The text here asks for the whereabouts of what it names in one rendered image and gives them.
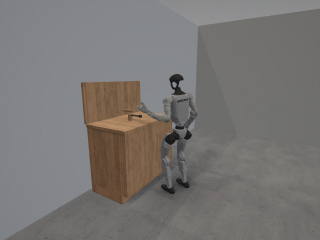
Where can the robot right forearm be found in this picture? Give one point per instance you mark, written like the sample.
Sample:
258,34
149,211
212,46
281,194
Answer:
190,120

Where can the counter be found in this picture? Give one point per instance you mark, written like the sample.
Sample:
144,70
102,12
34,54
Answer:
124,150

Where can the tap lever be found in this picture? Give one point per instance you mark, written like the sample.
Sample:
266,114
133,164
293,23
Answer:
140,116

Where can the robot left upper arm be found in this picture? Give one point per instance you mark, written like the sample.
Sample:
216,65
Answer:
167,107

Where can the robot left forearm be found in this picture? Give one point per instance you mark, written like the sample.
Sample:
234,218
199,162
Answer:
156,116

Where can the robot head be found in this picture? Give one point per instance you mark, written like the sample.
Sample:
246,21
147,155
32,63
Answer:
176,78

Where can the robot left hand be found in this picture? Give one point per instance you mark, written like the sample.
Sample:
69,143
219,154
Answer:
144,107

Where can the robot right upper arm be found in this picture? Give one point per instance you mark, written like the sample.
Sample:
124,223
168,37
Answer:
192,104

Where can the robot left thigh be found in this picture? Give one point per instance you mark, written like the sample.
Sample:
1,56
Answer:
167,141

